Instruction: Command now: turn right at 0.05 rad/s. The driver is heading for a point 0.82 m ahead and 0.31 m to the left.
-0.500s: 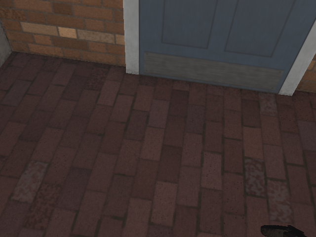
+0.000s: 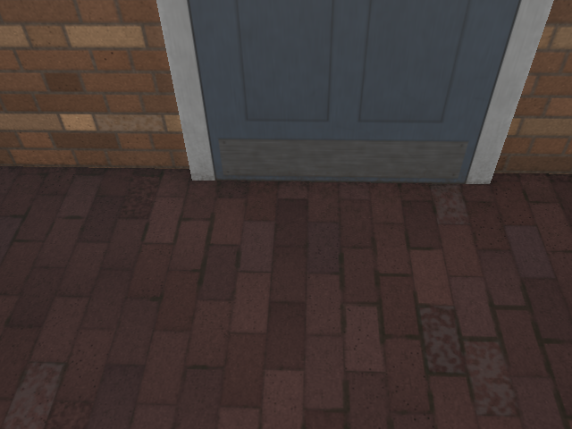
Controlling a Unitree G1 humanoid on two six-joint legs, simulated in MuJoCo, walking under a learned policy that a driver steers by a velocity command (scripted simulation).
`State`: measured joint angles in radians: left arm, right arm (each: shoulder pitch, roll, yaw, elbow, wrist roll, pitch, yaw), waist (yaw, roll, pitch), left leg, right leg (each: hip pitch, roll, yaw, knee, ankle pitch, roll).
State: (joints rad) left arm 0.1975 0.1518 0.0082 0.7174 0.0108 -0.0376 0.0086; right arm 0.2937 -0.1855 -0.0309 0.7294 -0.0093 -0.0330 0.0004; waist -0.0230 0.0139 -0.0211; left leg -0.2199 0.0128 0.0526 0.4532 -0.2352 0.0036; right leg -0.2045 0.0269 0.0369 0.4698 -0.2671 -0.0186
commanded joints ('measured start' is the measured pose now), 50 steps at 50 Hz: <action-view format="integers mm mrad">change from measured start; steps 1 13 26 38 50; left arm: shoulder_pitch -1 43 115 131 81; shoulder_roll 103 109 163 144 151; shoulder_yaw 30 36 61 37 27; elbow -53 -11 6 26 50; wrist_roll -1 -5 -10 -16 -9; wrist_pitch -21 -21 10 19 21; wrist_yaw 5 10 12 36 37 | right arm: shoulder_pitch -12 -13 -24 41 16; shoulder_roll -76 -88 -54 -122 -118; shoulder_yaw -23 -29 -19 -21 -17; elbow -51 -7 -22 1 31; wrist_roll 2 4 -7 13 7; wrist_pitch -13 -4 -9 -5 8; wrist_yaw -7 -17 -6 -47 -37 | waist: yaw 12 9 25 22 15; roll -46 -24 -135 6 -15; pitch -18 1 152 -36 18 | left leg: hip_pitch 27 81 -119 158 139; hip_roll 50 65 -2 84 70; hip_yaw -65 -72 -24 -104 -99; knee -53 -62 76 -14 -92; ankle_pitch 117 170 -117 616 377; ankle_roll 20 19 54 58 50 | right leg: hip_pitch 3 -2 -73 107 90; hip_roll -101 -91 -180 -82 -99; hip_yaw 108 93 276 42 54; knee -93 -113 -190 -34 -110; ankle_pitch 225 259 -265 441 349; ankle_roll -39 -40 -162 -7 -12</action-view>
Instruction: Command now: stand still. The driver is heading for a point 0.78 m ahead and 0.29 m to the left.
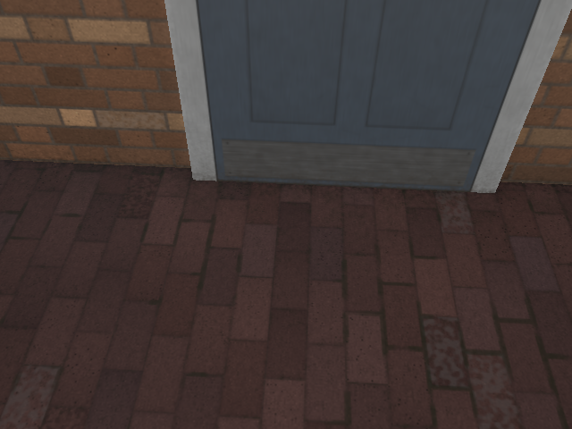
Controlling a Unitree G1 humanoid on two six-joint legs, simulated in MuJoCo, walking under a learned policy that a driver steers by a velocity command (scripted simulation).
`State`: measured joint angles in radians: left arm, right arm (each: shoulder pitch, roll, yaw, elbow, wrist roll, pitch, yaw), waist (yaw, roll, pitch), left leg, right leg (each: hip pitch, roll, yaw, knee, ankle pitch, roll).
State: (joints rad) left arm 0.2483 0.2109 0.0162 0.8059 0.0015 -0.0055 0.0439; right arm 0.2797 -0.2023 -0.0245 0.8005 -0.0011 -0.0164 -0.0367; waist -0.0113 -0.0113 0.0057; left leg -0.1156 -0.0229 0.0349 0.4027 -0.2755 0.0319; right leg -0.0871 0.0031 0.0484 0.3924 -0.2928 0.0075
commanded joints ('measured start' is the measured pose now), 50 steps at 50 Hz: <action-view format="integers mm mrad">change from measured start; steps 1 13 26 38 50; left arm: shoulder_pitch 31 69 111 135 145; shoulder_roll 93 103 90 74 81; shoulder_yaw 18 9 -1 -10 -3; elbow -34 42 124 181 203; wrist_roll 0 0 0 0 7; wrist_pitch -11 -19 -17 -16 -9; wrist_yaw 1 -9 -9 -8 -8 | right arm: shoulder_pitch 29 39 67 94 147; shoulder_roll -103 -106 -99 -85 -129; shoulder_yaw -24 -12 0 10 -10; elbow -37 31 108 163 199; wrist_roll -2 -4 -2 -1 -3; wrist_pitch -9 -12 -11 -12 -1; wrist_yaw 1 12 8 6 3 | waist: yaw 3 0 1 2 -13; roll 11 11 9 12 62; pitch -6 39 61 61 62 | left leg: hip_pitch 34 11 -17 -21 -15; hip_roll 105 103 104 105 100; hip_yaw -82 -97 -110 -112 -162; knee -47 -100 -126 -127 -142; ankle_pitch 399 204 124 136 -232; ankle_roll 21 27 31 32 82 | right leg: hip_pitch -30 -71 -90 -95 -180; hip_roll -76 -75 -74 -76 -10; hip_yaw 44 51 51 49 1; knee -37 -88 -105 -105 -4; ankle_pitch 362 227 179 184 -107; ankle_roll -37 -45 -44 -43 -63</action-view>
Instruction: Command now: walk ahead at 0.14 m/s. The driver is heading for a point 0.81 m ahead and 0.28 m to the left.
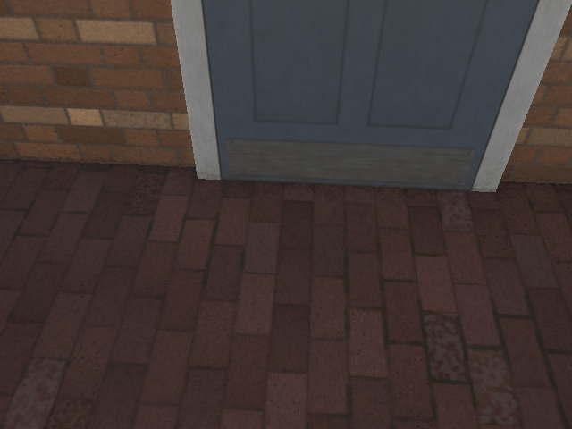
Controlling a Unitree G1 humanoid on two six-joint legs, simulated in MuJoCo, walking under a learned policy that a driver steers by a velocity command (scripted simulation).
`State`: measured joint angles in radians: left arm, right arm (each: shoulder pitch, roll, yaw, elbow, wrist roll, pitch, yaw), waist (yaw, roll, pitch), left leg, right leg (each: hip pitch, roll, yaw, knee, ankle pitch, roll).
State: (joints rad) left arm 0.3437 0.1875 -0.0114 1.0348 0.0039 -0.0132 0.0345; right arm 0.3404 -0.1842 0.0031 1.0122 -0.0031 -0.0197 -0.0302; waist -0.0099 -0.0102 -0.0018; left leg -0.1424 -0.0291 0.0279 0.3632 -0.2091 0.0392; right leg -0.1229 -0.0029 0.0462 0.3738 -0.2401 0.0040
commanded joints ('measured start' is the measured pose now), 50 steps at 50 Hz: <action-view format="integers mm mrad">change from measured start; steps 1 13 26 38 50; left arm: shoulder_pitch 31 309 194 -10 -294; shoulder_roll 108 221 77 134 120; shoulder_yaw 28 89 39 70 61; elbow -41 -73 -80 -220 -342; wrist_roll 14 25 19 1 45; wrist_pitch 2 -49 -116 -106 -21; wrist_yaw -5 -17 -7 -24 -58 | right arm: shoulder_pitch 122 -88 -311 21 120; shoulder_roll -172 -49 -43 -282 -196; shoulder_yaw -51 -39 -48 -139 -101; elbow -8 -138 -245 -179 -155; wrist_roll -3 -13 -20 -12 4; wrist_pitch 11 -30 -17 -7 -49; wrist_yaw -2 36 82 44 35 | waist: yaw -32 135 55 -82 -42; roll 99 -301 -58 50 51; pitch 98 103 163 -154 50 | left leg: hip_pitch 11 -647 -656 367 32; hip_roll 150 -20 64 350 110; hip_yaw -232 -3 48 -671 -303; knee -137 552 523 -100 -158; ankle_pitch -481 -314 138 -6 419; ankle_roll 113 58 14 399 171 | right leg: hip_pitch -239 196 135 -618 -594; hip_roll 19 -395 -210 -27 -95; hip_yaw -17 534 -157 16 -54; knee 92 -346 -280 1125 523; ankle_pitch -265 -652 377 -126 190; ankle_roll -65 -181 -119 -38 41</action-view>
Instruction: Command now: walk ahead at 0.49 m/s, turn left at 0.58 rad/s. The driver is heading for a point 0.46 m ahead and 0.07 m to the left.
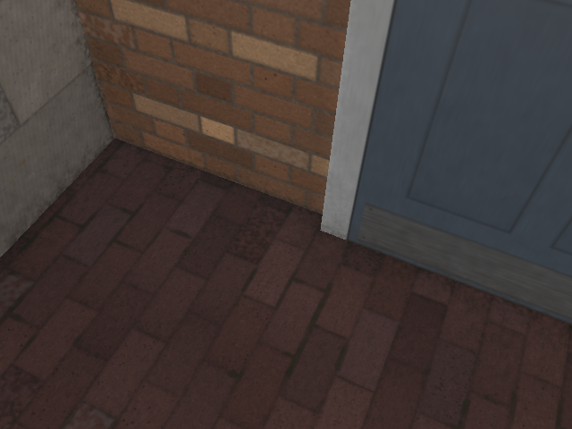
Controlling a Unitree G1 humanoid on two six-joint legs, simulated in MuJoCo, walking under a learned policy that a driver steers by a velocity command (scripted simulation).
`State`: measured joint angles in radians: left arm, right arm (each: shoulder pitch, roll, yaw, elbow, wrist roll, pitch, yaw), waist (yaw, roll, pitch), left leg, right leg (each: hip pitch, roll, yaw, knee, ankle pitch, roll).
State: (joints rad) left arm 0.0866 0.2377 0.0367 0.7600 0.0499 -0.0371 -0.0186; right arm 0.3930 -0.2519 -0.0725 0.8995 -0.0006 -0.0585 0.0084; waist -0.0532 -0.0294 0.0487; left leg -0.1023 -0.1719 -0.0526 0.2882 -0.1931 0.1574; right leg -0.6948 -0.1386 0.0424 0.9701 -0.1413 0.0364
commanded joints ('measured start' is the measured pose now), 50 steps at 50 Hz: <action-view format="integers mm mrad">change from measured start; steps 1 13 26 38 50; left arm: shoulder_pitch -75 269 208 395 243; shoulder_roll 70 237 100 41 6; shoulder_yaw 12 53 33 2 -9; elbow -82 -61 49 102 155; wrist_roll -4 4 -32 -56 -21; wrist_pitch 2 -53 -100 4 84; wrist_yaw -7 44 4 46 57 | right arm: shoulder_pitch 89 21 -153 -73 -274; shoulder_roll -132 -147 -51 -175 -85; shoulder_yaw -25 -33 21 12 39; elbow -40 -91 -152 -115 -58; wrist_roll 0 -3 -44 -11 -9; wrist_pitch -9 -31 41 -15 9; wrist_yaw -6 -6 36 -24 -38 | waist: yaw -14 182 23 1 110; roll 77 34 -112 261 141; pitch -2 -276 -52 -349 -74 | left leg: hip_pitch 20 -129 -440 221 -260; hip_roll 251 154 172 589 299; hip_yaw -228 -246 1 -418 -162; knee -73 601 639 158 -47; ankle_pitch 417 500 12 931 -231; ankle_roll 42 -55 -112 198 -3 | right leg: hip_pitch -31 831 546 309 604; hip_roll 52 -2 -77 149 125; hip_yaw -51 119 -88 -117 -87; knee -115 -522 -728 4 -529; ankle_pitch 119 -135 715 -521 -82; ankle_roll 8 -133 -193 -54 -5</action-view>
